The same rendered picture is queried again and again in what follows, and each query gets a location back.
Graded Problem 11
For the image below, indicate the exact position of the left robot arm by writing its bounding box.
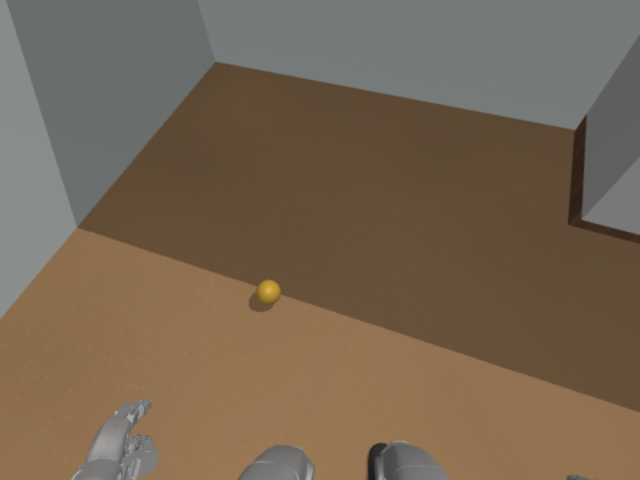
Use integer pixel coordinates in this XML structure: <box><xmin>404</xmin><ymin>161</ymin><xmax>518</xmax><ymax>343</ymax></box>
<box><xmin>71</xmin><ymin>458</ymin><xmax>123</xmax><ymax>480</ymax></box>

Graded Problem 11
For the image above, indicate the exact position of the ball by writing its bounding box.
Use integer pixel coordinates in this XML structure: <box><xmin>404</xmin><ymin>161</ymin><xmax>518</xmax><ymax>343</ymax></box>
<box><xmin>256</xmin><ymin>280</ymin><xmax>281</xmax><ymax>305</ymax></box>

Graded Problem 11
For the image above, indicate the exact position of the left robot hand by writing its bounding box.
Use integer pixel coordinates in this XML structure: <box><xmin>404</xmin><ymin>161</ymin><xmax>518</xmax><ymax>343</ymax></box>
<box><xmin>84</xmin><ymin>399</ymin><xmax>160</xmax><ymax>480</ymax></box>

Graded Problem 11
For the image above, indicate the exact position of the right robot foot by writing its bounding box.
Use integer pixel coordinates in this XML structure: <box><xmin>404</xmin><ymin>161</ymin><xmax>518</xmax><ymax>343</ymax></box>
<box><xmin>368</xmin><ymin>443</ymin><xmax>387</xmax><ymax>480</ymax></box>

